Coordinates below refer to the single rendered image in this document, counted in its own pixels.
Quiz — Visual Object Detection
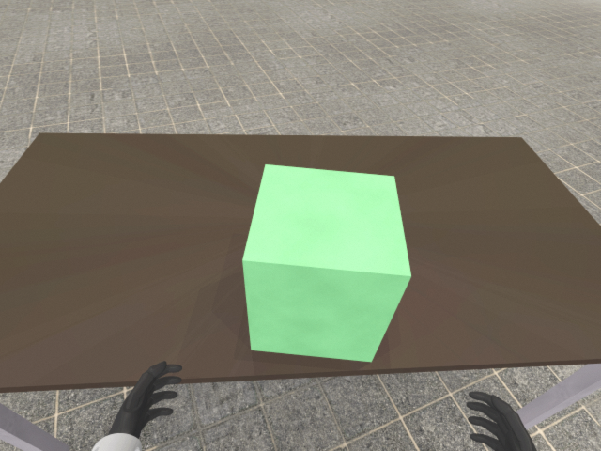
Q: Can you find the table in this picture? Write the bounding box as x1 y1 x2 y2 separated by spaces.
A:
0 132 601 451

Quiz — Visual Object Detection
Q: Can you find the carton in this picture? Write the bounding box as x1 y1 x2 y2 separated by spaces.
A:
242 164 411 362

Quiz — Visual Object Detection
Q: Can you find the robot left hand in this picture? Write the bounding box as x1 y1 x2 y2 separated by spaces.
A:
108 361 182 439

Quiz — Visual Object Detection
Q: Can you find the robot right hand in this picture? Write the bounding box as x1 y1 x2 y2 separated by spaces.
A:
467 391 537 451

